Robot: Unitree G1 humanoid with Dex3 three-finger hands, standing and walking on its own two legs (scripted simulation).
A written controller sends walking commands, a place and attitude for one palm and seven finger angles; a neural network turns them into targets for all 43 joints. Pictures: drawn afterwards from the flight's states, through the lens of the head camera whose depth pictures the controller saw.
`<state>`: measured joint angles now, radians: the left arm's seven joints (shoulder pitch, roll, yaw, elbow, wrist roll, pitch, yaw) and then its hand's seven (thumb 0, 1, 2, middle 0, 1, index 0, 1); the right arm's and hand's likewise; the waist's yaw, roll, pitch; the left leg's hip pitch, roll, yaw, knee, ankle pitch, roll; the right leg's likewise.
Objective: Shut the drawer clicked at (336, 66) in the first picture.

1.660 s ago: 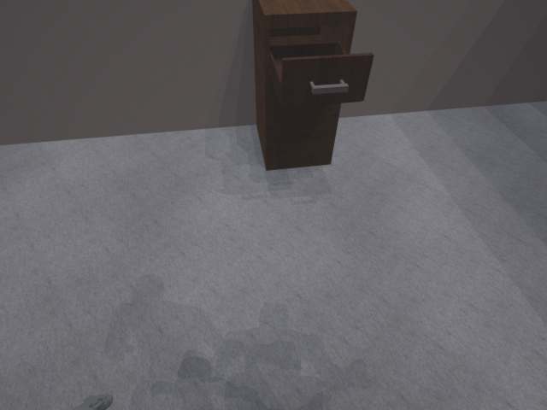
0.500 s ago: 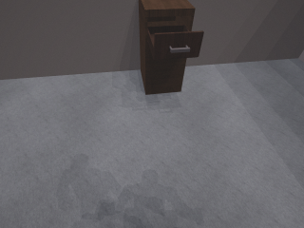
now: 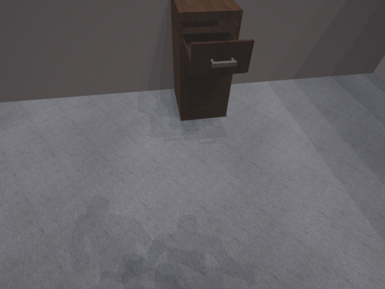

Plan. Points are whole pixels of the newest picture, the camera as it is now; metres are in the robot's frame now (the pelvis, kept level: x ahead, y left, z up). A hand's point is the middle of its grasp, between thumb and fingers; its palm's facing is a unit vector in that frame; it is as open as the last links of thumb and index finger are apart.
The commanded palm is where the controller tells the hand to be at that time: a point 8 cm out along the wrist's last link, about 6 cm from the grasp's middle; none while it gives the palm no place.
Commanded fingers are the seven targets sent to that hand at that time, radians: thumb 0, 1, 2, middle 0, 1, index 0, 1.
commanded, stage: walk to a spot facing it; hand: left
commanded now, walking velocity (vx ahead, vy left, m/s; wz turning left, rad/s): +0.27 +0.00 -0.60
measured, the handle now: (223, 62) +1.21 -0.08 -0.11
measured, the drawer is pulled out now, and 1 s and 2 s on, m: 0.29 0.29 0.29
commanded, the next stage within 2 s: turn to face it in 2.00 s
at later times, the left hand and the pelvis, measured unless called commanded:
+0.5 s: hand out of the picture +0.10 +0.12 -0.16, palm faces -0.18 -0.97 -0.19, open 7.4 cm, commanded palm none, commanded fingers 0.00 0.90 0.90 -0.20 -0.30 -0.20 -0.30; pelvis +0.10 -0.06 +0.00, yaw -16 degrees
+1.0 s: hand (158, 188) +0.45 +0.15 -0.18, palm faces -0.41 -0.89 -0.20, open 7.4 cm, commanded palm none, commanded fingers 0.00 0.90 0.90 -0.20 -0.30 -0.20 -0.30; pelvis +0.32 -0.03 -0.01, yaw -31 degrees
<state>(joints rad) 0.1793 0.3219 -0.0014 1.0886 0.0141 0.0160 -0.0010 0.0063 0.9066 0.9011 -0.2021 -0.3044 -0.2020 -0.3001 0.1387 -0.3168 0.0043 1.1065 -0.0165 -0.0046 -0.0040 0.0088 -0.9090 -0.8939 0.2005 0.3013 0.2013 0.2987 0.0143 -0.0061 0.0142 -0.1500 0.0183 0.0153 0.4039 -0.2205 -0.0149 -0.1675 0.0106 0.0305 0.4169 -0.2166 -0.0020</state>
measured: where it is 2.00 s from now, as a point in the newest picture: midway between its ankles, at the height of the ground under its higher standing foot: (251, 227)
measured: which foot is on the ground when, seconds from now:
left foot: down 0.00-0.26, up 0.28-0.78, down 0.80-1.00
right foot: down 0.00-0.80, up 0.82-1.00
